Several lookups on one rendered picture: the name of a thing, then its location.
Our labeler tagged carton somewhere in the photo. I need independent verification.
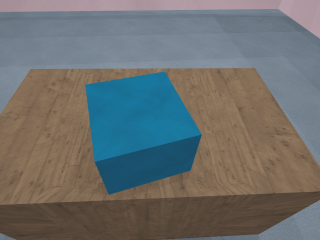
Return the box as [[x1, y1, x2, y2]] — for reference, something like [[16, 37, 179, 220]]
[[85, 71, 202, 195]]

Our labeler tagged pedestal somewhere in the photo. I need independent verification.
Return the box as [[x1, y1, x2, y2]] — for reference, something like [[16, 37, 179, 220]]
[[0, 68, 320, 240]]

